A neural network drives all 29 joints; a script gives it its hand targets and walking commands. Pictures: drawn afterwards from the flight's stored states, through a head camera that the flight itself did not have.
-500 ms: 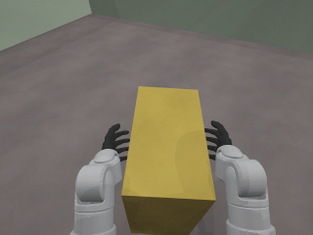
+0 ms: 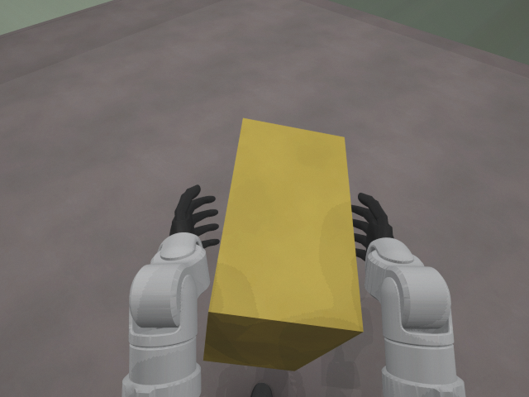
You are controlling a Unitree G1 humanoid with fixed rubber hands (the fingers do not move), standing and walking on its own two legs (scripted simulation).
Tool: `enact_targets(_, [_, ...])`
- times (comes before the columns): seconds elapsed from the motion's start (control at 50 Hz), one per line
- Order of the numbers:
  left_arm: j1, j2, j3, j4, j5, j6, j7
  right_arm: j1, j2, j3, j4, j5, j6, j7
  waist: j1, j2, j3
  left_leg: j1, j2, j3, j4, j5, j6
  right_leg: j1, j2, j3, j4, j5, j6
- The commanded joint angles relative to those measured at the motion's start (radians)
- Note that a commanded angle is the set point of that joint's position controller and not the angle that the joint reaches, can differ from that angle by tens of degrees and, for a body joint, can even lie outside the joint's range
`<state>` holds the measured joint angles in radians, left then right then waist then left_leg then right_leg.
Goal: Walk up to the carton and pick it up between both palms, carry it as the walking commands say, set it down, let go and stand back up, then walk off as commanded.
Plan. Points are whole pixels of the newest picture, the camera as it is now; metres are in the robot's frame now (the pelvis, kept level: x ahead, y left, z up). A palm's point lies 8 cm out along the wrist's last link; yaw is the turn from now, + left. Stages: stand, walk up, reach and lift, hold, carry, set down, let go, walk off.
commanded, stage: carry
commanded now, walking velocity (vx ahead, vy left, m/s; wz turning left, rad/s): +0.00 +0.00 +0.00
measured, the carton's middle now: (270, 253) +0.35 +0.02 -0.01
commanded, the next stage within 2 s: hold in 1.90 s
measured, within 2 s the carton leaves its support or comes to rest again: neither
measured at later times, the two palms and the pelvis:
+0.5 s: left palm (128, 300) +0.22 +0.19 +0.11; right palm (344, 296) +0.23 -0.07 +0.10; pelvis -0.06 +0.04 +0.01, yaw +2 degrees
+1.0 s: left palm (150, 364) +0.15 +0.14 +0.11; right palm (395, 359) +0.16 -0.11 +0.10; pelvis -0.13 +0.01 +0.00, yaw +3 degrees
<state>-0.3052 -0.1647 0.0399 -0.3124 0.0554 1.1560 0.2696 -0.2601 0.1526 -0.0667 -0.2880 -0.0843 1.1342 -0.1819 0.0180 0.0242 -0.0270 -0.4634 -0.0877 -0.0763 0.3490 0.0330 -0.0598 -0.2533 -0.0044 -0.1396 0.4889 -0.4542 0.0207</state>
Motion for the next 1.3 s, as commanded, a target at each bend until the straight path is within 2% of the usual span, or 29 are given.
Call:
enact_targets(0.0, [-0.225, -0.935, -0.474, -0.041, -0.257, 0.005, -0.207, -0.425, 0.901, 0.513, -0.157, 0.291, 0.002, 0.112, -0.029, -0.181, -0.182, -0.093, 0.134, 0.003, 0.765, -0.444, 0.010, -0.009, -0.407, 0.156, -0.153, 0.140, -0.132])
enact_targets(0.02, [-0.226, -0.929, -0.452, -0.007, -0.242, 0.015, -0.207, -0.416, 0.901, 0.518, -0.123, 0.290, 0.015, 0.107, -0.044, -0.251, -0.205, -0.014, 0.131, 0.049, 0.665, -0.434, 0.016, -0.073, -0.366, 0.087, -0.170, 0.026, -0.094])
enact_targets(0.06, [-0.257, -0.927, -0.429, 0.015, -0.230, 0.025, -0.207, -0.474, 0.899, 0.511, -0.118, 0.299, 0.032, 0.106, -0.041, -0.281, -0.179, 0.051, 0.122, 0.089, 0.512, -0.415, 0.023, -0.120, -0.292, 0.050, -0.130, -0.042, -0.105])
enact_targets(0.12, [-0.295, -0.925, -0.423, 0.002, -0.217, 0.032, -0.198, -0.505, 0.899, 0.506, -0.114, 0.301, 0.043, 0.103, -0.037, -0.158, -0.226, 0.177, 0.081, 0.095, 0.279, -0.279, 0.013, -0.142, -0.231, 0.083, -0.044, -0.082, -0.094])
enact_targets(0.14, [-0.297, -0.923, -0.432, 0.002, -0.207, 0.037, -0.191, -0.491, 0.903, 0.492, -0.094, 0.304, 0.046, 0.107, -0.038, -0.060, -0.235, 0.207, 0.099, 0.049, 0.135, -0.229, -0.004, -0.124, -0.198, 0.064, 0.022, -0.075, -0.065])
enact_targets(0.18, [-0.361, -0.917, -0.459, -0.033, -0.213, 0.046, -0.177, -0.448, 0.881, 0.453, -0.034, 0.294, 0.056, 0.110, -0.035, 0.319, -0.215, 0.199, 0.342, -0.440, -0.166, -0.205, 0.024, -0.225, -0.014, -0.019, 0.352, -0.134, 0.038])
enact_targets(0.2, [-0.338, -0.908, -0.460, -0.007, -0.215, 0.048, -0.178, -0.419, 0.882, 0.464, -0.022, 0.288, 0.057, 0.110, -0.021, 0.283, -0.221, 0.220, 0.366, -0.455, -0.139, -0.125, 0.062, -0.233, -0.028, 0.055, 0.384, -0.143, 0.020])
enact_targets(0.22, [-0.340, -0.925, -0.464, 0.000, -0.223, 0.046, -0.182, -0.411, 0.897, 0.478, -0.028, 0.279, 0.058, 0.110, -0.019, 0.202, -0.233, 0.218, 0.342, -0.383, -0.107, -0.063, 0.053, -0.205, -0.055, 0.092, 0.388, -0.104, 0.010])
enact_targets(0.24, [-0.328, -0.932, -0.457, 0.016, -0.226, 0.045, -0.181, -0.390, 0.908, 0.483, -0.002, 0.271, 0.066, 0.113, -0.020, 0.143, -0.268, 0.293, 0.318, -0.292, -0.042, 0.159, 0.037, -0.203, -0.060, 0.108, 0.361, -0.073, 0.009])
enact_targets(0.28, [-0.379, -0.992, -0.508, -0.009, -0.265, 0.030, -0.184, -0.413, 0.928, 0.459, -0.041, 0.268, 0.046, 0.118, -0.024, 0.136, -0.367, 0.425, 0.315, -0.289, -0.030, 0.332, 0.044, -0.227, -0.019, 0.116, 0.390, -0.049, 0.016])
enact_targets(0.34, [-0.445, -1.042, -0.554, -0.056, -0.289, 0.009, -0.184, -0.463, 0.963, 0.453, -0.085, 0.285, 0.012, 0.130, -0.028, 0.189, -0.399, 0.542, 0.303, -0.253, -0.040, 0.315, 0.011, -0.268, -0.013, 0.121, 0.367, -0.034, 0.013])
enact_targets(0.46, [-0.385, -1.021, -0.539, -0.070, -0.287, -0.001, -0.187, -0.422, 0.957, 0.469, -0.120, 0.289, -0.001, 0.126, -0.030, 0.181, -0.431, 0.509, 0.260, -0.206, -0.033, 0.312, 0.032, -0.115, 0.008, 0.060, 0.120, -0.001, -0.009])
enact_targets(0.5, [-0.370, -1.005, -0.522, -0.080, -0.287, 0.005, -0.190, -0.412, 0.965, 0.484, -0.120, 0.290, 0.006, 0.118, -0.024, 0.179, -0.428, 0.420, 0.229, -0.173, -0.032, 0.177, 0.014, 0.026, 0.014, 0.023, -0.049, 0.053, -0.018])
enact_targets(0.54, [-0.297, -0.972, -0.461, -0.038, -0.256, 0.016, -0.197, -0.431, 0.936, 0.508, -0.147, 0.300, 0.014, 0.112, -0.009, 0.078, -0.431, 0.228, 0.178, -0.130, 0.037, 0.006, -0.010, 0.238, -0.090, 0.107, -0.127, 0.129, -0.062])
enact_targets(0.56, [-0.359, -0.962, -0.456, -0.057, -0.256, 0.014, -0.202, -0.461, 0.951, 0.514, -0.146, 0.295, 0.018, 0.114, -0.008, -0.104, -0.380, 0.076, 0.109, -0.061, 0.157, -0.152, -0.031, 0.275, -0.218, 0.255, -0.128, 0.189, -0.102])
enact_targets(0.58, [-0.344, -0.958, -0.434, -0.025, -0.241, 0.021, -0.205, -0.486, 0.939, 0.516, -0.144, 0.295, 0.026, 0.113, -0.003, -0.218, -0.331, -0.011, 0.070, -0.005, 0.260, -0.363, -0.030, 0.239, -0.311, 0.316, -0.152, 0.193, -0.148])
enact_targets(0.6, [-0.300, -0.969, -0.430, -0.011, -0.241, 0.019, -0.208, -0.512, 0.935, 0.532, -0.164, 0.300, 0.028, 0.106, 0.002, -0.266, -0.296, -0.055, 0.069, 0.024, 0.402, -0.453, -0.012, 0.186, -0.369, 0.343, -0.194, 0.163, -0.164])
enact_targets(0.64, [-0.283, -0.978, -0.412, 0.020, -0.236, 0.017, -0.215, -0.543, 0.940, 0.540, -0.137, 0.309, 0.031, 0.105, -0.015, -0.188, -0.214, -0.031, 0.064, 0.059, 0.590, -0.467, 0.020, -0.001, -0.376, 0.267, -0.232, 0.103, -0.149])
enact_targets(0.66, [-0.268, -0.959, -0.398, 0.050, -0.231, 0.023, -0.218, -0.523, 0.937, 0.533, -0.107, 0.304, 0.038, 0.099, -0.020, -0.195, -0.189, -0.035, 0.074, 0.085, 0.583, -0.444, 0.020, -0.023, -0.330, 0.190, -0.230, 0.017, -0.125])
enact_targets(0.7, [-0.294, -0.962, -0.387, 0.068, -0.218, 0.027, -0.224, -0.551, 0.944, 0.525, -0.086, 0.291, 0.043, 0.093, -0.026, -0.150, -0.190, -0.062, 0.083, 0.120, 0.507, -0.425, 0.027, 0.024, -0.298, 0.169, -0.197, 0.060, -0.112])
enact_targets(0.74, [-0.300, -0.956, -0.378, 0.070, -0.213, 0.026, -0.222, -0.560, 0.942, 0.530, -0.072, 0.294, 0.053, 0.095, -0.028, -0.195, -0.204, -0.012, 0.085, 0.131, 0.459, -0.412, 0.038, 0.003, -0.280, 0.163, -0.175, 0.134, -0.113])
enact_targets(0.84, [-0.300, -0.939, -0.375, 0.067, -0.210, 0.029, -0.223, -0.525, 0.933, 0.505, -0.041, 0.271, 0.067, 0.088, -0.021, -0.268, -0.242, 0.024, 0.082, 0.131, 0.324, -0.398, 0.049, 0.039, -0.282, 0.186, -0.185, 0.062, -0.099])
enact_targets(0.9, [-0.328, -0.942, -0.394, 0.045, -0.216, 0.031, -0.220, -0.519, 0.948, 0.502, -0.031, 0.278, 0.066, 0.088, -0.033, -0.177, -0.276, 0.081, 0.118, 0.085, 0.079, -0.232, 0.046, 0.103, -0.243, 0.152, -0.102, 0.201, -0.066])
enact_targets(0.96, [-0.376, -0.958, -0.400, 0.036, -0.220, 0.023, -0.215, -0.572, 0.979, 0.514, -0.047, 0.297, 0.052, 0.100, -0.018, 0.014, -0.328, 0.183, 0.205, -0.045, 0.033, 0.047, 0.049, 0.082, -0.157, 0.096, 0.032, 0.321, -0.015])
enact_targets(1.04, [-0.422, -0.980, -0.444, -0.024, -0.241, 0.011, -0.212, -0.522, 0.995, 0.495, -0.025, 0.288, 0.043, 0.114, -0.020, 0.074, -0.389, 0.231, 0.217, -0.049, 0.058, 0.166, 0.055, 0.102, -0.139, 0.085, 0.059, 0.344, -0.023])
enact_targets(1.1, [-0.432, -0.996, -0.479, -0.018, -0.250, 0.012, -0.220, -0.490, 0.990, 0.476, -0.018, 0.273, 0.026, 0.122, -0.020, 0.126, -0.355, 0.204, 0.223, -0.071, 0.016, 0.123, 0.053, 0.088, -0.114, 0.074, 0.052, 0.265, -0.025])
enact_targets(1.16, [-0.461, -1.000, -0.478, -0.013, -0.252, 0.009, -0.223, -0.519, 0.999, 0.480, -0.016, 0.269, 0.023, 0.124, -0.021, 0.084, -0.351, 0.172, 0.213, -0.061, 0.013, 0.039, 0.046, 0.126, -0.118, 0.080, 0.034, 0.244, -0.036])
enact_targets(1.2, [-0.430, -0.985, -0.465, 0.023, -0.242, 0.013, -0.228, -0.474, 0.981, 0.474, 0.008, 0.242, 0.027, 0.119, -0.021, -0.002, -0.342, 0.116, 0.190, -0.029, 0.059, -0.014, 0.050, 0.172, -0.156, 0.114, -0.007, 0.304, -0.038])
enact_targets(1.28, [-0.420, -0.985, -0.442, 0.059, -0.228, 0.011, -0.239, -0.519, 0.984, 0.492, -0.010, 0.247, 0.023, 0.122, -0.023, -0.070, -0.335, 0.016, 0.153, -0.007, 0.099, -0.186, 0.050, 0.242, -0.227, 0.188, -0.077, 0.322, -0.077])
